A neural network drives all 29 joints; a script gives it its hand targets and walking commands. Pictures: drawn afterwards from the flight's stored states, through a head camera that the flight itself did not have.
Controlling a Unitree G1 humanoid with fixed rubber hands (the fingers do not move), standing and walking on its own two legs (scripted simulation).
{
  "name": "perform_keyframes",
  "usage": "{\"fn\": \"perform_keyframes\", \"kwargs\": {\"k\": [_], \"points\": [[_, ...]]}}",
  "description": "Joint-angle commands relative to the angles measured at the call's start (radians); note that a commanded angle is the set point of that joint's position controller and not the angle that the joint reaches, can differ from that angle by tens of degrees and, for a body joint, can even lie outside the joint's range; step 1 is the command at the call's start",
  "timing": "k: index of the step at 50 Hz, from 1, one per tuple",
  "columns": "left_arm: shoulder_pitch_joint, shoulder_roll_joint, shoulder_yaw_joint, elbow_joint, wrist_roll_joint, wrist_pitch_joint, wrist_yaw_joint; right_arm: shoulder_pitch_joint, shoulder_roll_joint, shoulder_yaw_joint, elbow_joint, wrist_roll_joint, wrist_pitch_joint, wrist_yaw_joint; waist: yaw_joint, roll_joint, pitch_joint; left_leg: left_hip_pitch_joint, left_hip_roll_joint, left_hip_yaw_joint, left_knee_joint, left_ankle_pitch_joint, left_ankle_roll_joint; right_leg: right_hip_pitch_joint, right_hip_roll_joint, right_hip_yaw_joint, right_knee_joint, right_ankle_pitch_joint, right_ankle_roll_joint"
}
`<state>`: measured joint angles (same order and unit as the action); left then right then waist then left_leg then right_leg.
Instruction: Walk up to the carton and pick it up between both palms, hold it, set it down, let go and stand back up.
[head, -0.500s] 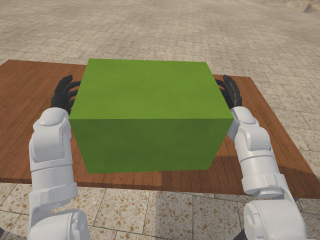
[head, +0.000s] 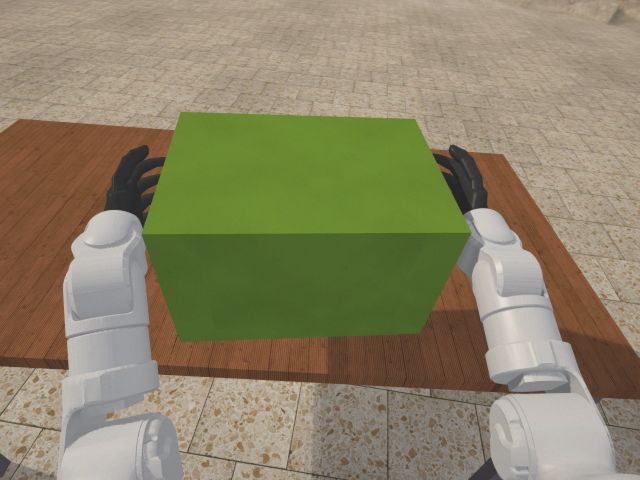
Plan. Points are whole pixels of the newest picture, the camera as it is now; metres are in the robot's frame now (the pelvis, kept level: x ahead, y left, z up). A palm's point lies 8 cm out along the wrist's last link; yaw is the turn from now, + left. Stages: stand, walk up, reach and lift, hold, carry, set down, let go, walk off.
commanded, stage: hold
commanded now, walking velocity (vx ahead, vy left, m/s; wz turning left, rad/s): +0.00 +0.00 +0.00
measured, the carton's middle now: (303, 225) +0.39 +0.01 +0.16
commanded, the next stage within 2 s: none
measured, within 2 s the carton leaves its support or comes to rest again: neither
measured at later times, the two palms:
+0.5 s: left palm (130, 218) +0.36 +0.20 +0.20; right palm (469, 212) +0.36 -0.19 +0.20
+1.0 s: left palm (133, 221) +0.35 +0.20 +0.19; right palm (471, 218) +0.36 -0.19 +0.20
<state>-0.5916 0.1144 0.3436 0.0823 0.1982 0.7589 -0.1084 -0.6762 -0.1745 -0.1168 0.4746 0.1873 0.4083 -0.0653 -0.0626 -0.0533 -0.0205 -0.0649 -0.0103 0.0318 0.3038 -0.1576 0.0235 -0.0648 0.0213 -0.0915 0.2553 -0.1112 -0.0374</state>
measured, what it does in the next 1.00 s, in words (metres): stands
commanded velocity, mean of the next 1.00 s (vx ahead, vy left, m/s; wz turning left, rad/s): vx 0.00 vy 0.00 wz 0.00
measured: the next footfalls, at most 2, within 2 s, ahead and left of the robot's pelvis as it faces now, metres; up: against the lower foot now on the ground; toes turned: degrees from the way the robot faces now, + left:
none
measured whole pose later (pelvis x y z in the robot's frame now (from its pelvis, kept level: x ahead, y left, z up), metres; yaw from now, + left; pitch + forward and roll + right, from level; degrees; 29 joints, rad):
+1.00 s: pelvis +0.00 +0.00 +0.00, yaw +0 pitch -5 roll +0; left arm -0.58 0.11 0.35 0.09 0.20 0.77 -0.11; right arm -0.66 -0.17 -0.12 0.46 0.19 0.43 -0.07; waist -0.07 -0.05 -0.02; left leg -0.07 -0.01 0.03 0.30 -0.15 0.02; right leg -0.07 0.02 -0.09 0.27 -0.11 -0.04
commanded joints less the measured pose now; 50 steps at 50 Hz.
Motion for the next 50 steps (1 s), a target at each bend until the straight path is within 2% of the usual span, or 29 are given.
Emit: {"fn": "perform_keyframes", "kwargs": {"k": [1,2,3,5,6,7,9,11,14,16,18,20,21,24,25,26,27,32,34,38,39,40,41,42,45,47,48,49,50], "points": [[-0.589,-0.4,-0.414,-0.144,-0.144,-0.027,-0.115,-0.648,0.426,0.332,-0.294,0.103,-0.039,0.108,-0.025,0.062,-0.366,0.032,0.003,-0.024,-0.022,0.238,-0.042,0.212,-0.002,0.052,0.01,0.198,0.045],[-0.59,-0.404,-0.422,-0.159,-0.145,-0.029,-0.111,-0.645,0.417,0.325,-0.299,0.109,-0.038,0.112,-0.024,0.062,-0.358,0.055,0.011,-0.036,-0.02,0.257,-0.055,0.197,0.0,0.054,-0.001,0.184,0.04],[-0.598,-0.399,-0.433,-0.188,-0.145,-0.032,-0.109,-0.629,0.414,0.334,-0.301,0.108,-0.04,0.112,-0.031,0.096,-0.367,0.047,-0.001,-0.018,-0.011,0.273,-0.056,0.187,0.0,0.049,0.008,0.203,0.039],[-0.557,-0.386,-0.419,-0.185,-0.139,-0.03,-0.107,-0.637,0.414,0.353,-0.336,0.122,-0.042,0.112,-0.014,0.073,-0.37,0.046,-0.003,-0.021,-0.014,0.285,-0.05,0.203,0.007,0.045,0.009,0.223,0.037],[-0.558,-0.387,-0.437,-0.228,-0.146,-0.03,-0.105,-0.606,0.423,0.357,-0.343,0.128,-0.038,0.111,-0.02,0.092,-0.384,0.052,-0.004,-0.021,-0.015,0.284,-0.051,0.22,0.003,0.05,0.018,0.229,0.036],[-0.588,-0.366,-0.42,-0.195,-0.136,-0.028,-0.102,-0.632,0.407,0.342,-0.316,0.113,-0.036,0.113,-0.012,0.102,-0.334,0.019,-0.006,-0.014,-0.028,0.219,-0.048,0.187,0.001,0.043,0.012,0.162,0.039],[-0.579,-0.38,-0.414,-0.167,-0.129,-0.025,-0.104,-0.639,0.416,0.322,-0.296,0.113,-0.037,0.118,-0.013,0.103,-0.294,0.002,-0.005,-0.005,-0.037,0.183,-0.045,0.171,-0.001,0.032,0.007,0.13,0.038],[-0.57,-0.406,-0.44,-0.2,-0.146,-0.025,-0.099,-0.637,0.424,0.342,-0.323,0.123,-0.044,0.125,-0.01,0.102,-0.348,0.03,0.007,-0.016,-0.027,0.224,-0.046,0.173,0.014,0.034,0.005,0.124,0.028],[-0.558,-0.39,-0.424,-0.166,-0.139,-0.027,-0.101,-0.649,0.434,0.345,-0.316,0.12,-0.031,0.128,-0.002,0.068,-0.352,0.016,0.001,-0.008,-0.038,0.216,-0.036,0.177,0.003,0.042,0.004,0.149,0.037],[-0.584,-0.392,-0.443,-0.198,-0.157,-0.037,-0.097,-0.626,0.413,0.336,-0.31,0.113,-0.032,0.132,-0.013,0.072,-0.368,0.032,0.018,-0.028,-0.036,0.228,-0.051,0.173,0.008,0.043,0.007,0.131,0.031],[-0.589,-0.393,-0.431,-0.196,-0.166,-0.044,-0.097,-0.662,0.426,0.342,-0.371,0.111,-0.043,0.126,0.0,0.044,-0.406,0.021,0.005,-0.022,-0.024,0.244,-0.04,0.187,0.007,0.039,0.015,0.167,0.037],[-0.588,-0.384,-0.405,-0.162,-0.157,-0.041,-0.099,-0.674,0.439,0.355,-0.349,0.105,-0.034,0.127,0.014,0.004,-0.385,0.004,-0.005,-0.019,-0.038,0.187,-0.02,0.197,-0.004,0.054,0.008,0.173,0.045],[-0.624,-0.386,-0.405,-0.163,-0.158,-0.04,-0.102,-0.679,0.452,0.336,-0.323,0.108,-0.031,0.126,-0.004,0.029,-0.367,0.005,-0.009,-0.014,-0.044,0.152,-0.021,0.18,-0.013,0.063,0.0,0.153,0.041],[-0.573,-0.38,-0.387,-0.101,-0.128,-0.022,-0.108,-0.659,0.43,0.326,-0.288,0.086,-0.029,0.121,0.006,0.054,-0.317,-0.042,-0.006,-0.005,-0.057,0.103,-0.017,0.203,-0.015,0.057,0.003,0.107,0.042],[-0.588,-0.377,-0.374,-0.098,-0.129,-0.022,-0.112,-0.68,0.432,0.317,-0.285,0.085,-0.033,0.121,0.004,0.036,-0.337,-0.03,0.0,-0.019,-0.055,0.101,-0.022,0.194,-0.021,0.062,0.001,0.102,0.042],[-0.593,-0.383,-0.381,-0.091,-0.126,-0.022,-0.112,-0.642,0.435,0.31,-0.231,0.077,-0.024,0.122,-0.005,0.053,-0.325,0.003,0.0,-0.014,-0.06,0.109,-0.027,0.174,-0.019,0.061,-0.009,0.093,0.041],[-0.627,-0.381,-0.399,-0.137,-0.141,-0.03,-0.109,-0.655,0.428,0.309,-0.255,0.085,-0.03,0.128,-0.003,0.069,-0.354,0.016,0.014,-0.026,-0.06,0.106,-0.031,0.164,-0.013,0.057,-0.005,0.068,0.038],[-0.576,-0.367,-0.393,-0.15,-0.135,-0.024,-0.12,-0.634,0.432,0.338,-0.284,0.112,-0.03,0.113,-0.003,0.073,-0.377,0.009,-0.013,-0.005,-0.028,0.202,-0.026,0.232,-0.009,0.053,0.022,0.231,0.053],[-0.572,-0.373,-0.405,-0.176,-0.147,-0.028,-0.121,-0.614,0.442,0.344,-0.294,0.118,-0.029,0.101,-0.02,0.067,-0.369,0.02,-0.013,-0.008,-0.02,0.239,-0.03,0.224,-0.011,0.055,0.03,0.27,0.049],[-0.6,-0.393,-0.428,-0.203,-0.162,-0.036,-0.105,-0.671,0.429,0.349,-0.383,0.125,-0.036,0.107,-0.01,0.083,-0.405,0.039,0.0,-0.023,-0.017,0.26,-0.054,0.21,0.004,0.053,0.014,0.206,0.037],[-0.581,-0.393,-0.418,-0.166,-0.148,-0.03,-0.104,-0.644,0.427,0.347,-0.339,0.115,-0.028,0.109,-0.013,0.09,-0.357,0.03,-0.003,-0.008,-0.018,0.24,-0.051,0.194,0.005,0.051,0.008,0.18,0.037],[-0.577,-0.396,-0.432,-0.208,-0.152,-0.034,-0.104,-0.636,0.432,0.352,-0.353,0.112,-0.034,0.11,-0.022,0.087,-0.368,0.026,-0.005,-0.012,-0.012,0.254,-0.047,0.2,0.006,0.051,0.018,0.213,0.035],[-0.543,-0.377,-0.407,-0.148,-0.138,-0.027,-0.108,-0.618,0.426,0.356,-0.325,0.102,-0.029,0.107,-0.007,0.058,-0.347,0.021,-0.006,-0.015,-0.018,0.232,-0.038,0.204,-0.001,0.051,0.018,0.212,0.04],[-0.577,-0.382,-0.408,-0.173,-0.14,-0.027,-0.112,-0.626,0.425,0.342,-0.298,0.098,-0.025,0.109,-0.009,0.063,-0.335,0.001,-0.007,-0.011,-0.032,0.187,-0.033,0.195,-0.005,0.044,0.012,0.177,0.04],[-0.601,-0.379,-0.404,-0.119,-0.134,-0.024,-0.12,-0.653,0.434,0.316,-0.277,0.086,-0.023,0.116,-0.01,0.064,-0.309,-0.03,-0.003,-0.007,-0.058,0.087,-0.028,0.18,-0.012,0.047,-0.002,0.073,0.038],[-0.616,-0.384,-0.396,-0.116,-0.135,-0.032,-0.118,-0.692,0.441,0.311,-0.292,0.082,-0.034,0.121,-0.003,0.051,-0.332,-0.031,0.001,-0.009,-0.064,0.082,-0.025,0.159,-0.011,0.044,-0.002,0.054,0.038],[-0.618,-0.375,-0.396,-0.126,-0.144,-0.04,-0.114,-0.69,0.448,0.32,-0.312,0.093,-0.04,0.123,0.014,0.054,-0.34,-0.033,-0.005,-0.007,-0.06,0.083,-0.019,0.165,-0.015,0.053,-0.006,0.06,0.039],[-0.617,-0.377,-0.398,-0.113,-0.141,-0.042,-0.108,-0.686,0.451,0.316,-0.278,0.086,-0.04,0.126,0.001,0.06,-0.338,-0.036,-0.001,-0.009,-0.058,0.109,-0.023,0.175,-0.007,0.052,0.004,0.082,0.037],[-0.622,-0.382,-0.396,-0.101,-0.14,-0.042,-0.106,-0.699,0.452,0.322,-0.273,0.087,-0.043,0.13,0.01,0.054,-0.346,-0.033,0.001,-0.011,-0.05,0.126,-0.023,0.172,-0.005,0.048,0.012,0.095,0.038]]}}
